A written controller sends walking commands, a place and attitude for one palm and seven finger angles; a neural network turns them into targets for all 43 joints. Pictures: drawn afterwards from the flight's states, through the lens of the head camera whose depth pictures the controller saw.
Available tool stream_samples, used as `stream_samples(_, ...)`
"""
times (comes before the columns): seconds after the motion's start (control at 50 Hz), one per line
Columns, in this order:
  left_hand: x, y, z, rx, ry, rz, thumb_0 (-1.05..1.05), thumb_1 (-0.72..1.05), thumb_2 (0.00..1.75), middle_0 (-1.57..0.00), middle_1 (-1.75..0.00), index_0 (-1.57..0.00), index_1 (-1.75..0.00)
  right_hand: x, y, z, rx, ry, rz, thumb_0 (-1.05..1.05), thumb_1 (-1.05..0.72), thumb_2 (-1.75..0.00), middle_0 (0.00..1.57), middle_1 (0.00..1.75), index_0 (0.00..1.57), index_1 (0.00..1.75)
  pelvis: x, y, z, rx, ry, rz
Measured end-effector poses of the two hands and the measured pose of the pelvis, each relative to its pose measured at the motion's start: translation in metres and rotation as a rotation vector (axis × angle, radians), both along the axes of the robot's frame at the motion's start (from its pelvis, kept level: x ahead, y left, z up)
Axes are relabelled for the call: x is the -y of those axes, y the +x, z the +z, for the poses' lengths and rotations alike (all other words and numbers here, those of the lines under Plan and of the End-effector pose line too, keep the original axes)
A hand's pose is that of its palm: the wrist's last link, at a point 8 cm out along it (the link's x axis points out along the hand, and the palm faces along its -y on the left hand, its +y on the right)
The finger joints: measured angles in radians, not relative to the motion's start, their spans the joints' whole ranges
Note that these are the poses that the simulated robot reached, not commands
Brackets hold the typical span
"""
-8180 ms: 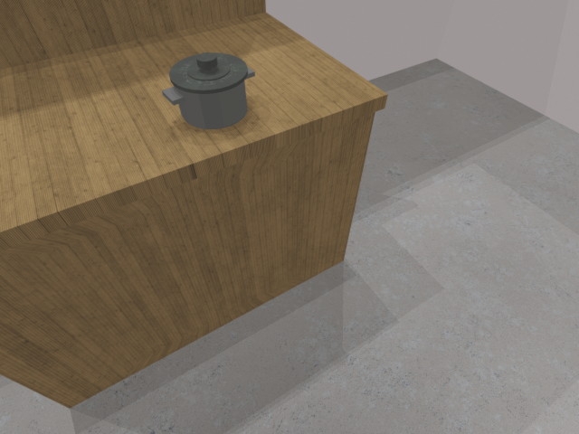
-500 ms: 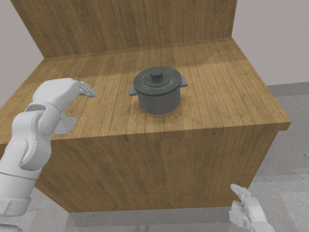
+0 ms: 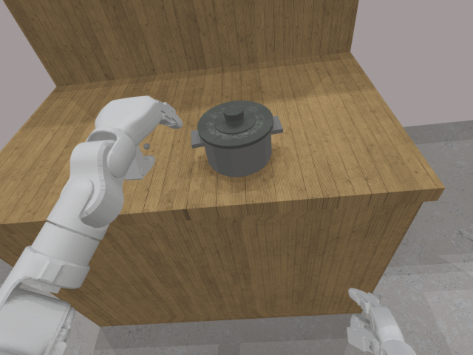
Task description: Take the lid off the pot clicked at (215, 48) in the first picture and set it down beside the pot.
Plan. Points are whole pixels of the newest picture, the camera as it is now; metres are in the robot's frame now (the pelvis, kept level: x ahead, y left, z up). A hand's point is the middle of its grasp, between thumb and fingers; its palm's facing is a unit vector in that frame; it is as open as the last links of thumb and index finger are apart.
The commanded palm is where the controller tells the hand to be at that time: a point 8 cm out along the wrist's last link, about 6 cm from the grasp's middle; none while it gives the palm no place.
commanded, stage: move the open hand above the knob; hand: left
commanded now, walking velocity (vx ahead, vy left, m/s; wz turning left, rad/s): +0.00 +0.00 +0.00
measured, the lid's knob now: (233, 113) +0.55 +0.07 +0.14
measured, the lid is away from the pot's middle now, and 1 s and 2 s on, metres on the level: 0.00 0.00 0.00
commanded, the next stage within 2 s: lower the open fingers around the knob in 1.74 s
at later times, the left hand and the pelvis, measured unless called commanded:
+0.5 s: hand (190, 121) +0.43 +0.12 +0.20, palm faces -0.07 -0.07 -0.99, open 9.8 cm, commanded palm +0.41 +0.13 +0.27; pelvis +0.01 -0.01 +0.00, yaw +0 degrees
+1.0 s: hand (223, 96) +0.49 +0.07 +0.21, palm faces -0.19 -0.07 -0.98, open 9.8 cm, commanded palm +0.49 +0.07 +0.27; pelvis +0.02 +0.00 +0.00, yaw -1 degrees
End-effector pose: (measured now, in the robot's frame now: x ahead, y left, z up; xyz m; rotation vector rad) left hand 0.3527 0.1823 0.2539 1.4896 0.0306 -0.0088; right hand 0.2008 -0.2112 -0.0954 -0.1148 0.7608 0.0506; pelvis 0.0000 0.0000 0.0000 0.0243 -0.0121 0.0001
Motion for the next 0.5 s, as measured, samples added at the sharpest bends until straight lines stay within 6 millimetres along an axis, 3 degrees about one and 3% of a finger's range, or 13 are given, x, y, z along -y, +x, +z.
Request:
stream_samples(0.28, 0.040, 0.032, 0.004, -0.005, 0.001, -0.038, 0.00, -0.36, 1.68, -0.89, -0.08, -0.90, -0.08, 0.010, -0.004, -0.008, -0.048, 0.011, -0.034, 0.01, -0.91, -0.89, 0.19, 0.30, 0.20, 0.30, 0.004, 0.007, -0.001, -0.016, 0.007, -0.006)
stream_samples(0.5, 0.060, 0.061, 0.006, -0.046, 0.006, -0.009, 0.00, -0.36, 1.68, -0.89, -0.08, -0.90, -0.08, 0.020, -0.011, -0.013, -0.087, 0.003, -0.067, 0.01, -0.91, -0.89, 0.19, 0.30, 0.20, 0.30, 0.008, 0.012, -0.001, -0.028, 0.011, -0.005)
